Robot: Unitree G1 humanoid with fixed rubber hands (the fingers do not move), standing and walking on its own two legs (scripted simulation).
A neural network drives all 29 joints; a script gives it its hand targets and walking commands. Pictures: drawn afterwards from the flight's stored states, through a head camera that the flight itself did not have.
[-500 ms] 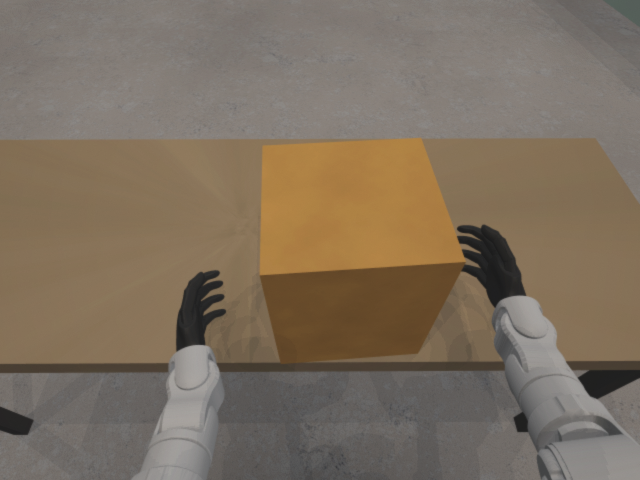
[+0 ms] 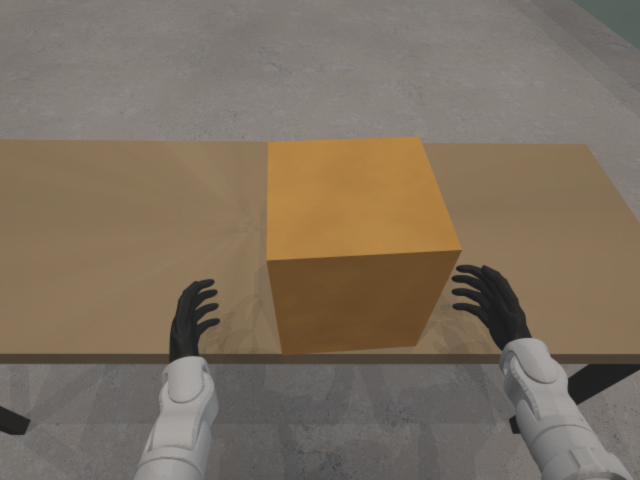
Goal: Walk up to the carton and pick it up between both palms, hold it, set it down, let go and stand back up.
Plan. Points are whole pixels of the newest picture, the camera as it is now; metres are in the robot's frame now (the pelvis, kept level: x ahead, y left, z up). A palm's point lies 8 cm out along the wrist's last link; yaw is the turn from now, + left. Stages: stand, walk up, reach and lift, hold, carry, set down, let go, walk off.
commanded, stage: set down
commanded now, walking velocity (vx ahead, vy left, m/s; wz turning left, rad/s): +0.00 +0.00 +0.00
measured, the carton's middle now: (347, 251) +0.44 +0.01 +0.01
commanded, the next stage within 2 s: none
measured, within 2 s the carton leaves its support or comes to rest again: neither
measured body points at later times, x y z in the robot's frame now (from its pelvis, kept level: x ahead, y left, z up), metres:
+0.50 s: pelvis +0.00 +0.00 +0.00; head +0.03 +0.01 +0.45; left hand +0.25 +0.20 -0.01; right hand +0.29 -0.21 +0.00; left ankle +0.04 +0.17 -0.74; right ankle +0.03 -0.10 -0.74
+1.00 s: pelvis +0.01 +0.00 +0.00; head +0.03 +0.01 +0.45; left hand +0.22 +0.21 -0.02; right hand +0.26 -0.21 -0.01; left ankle +0.04 +0.17 -0.74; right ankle +0.03 -0.10 -0.74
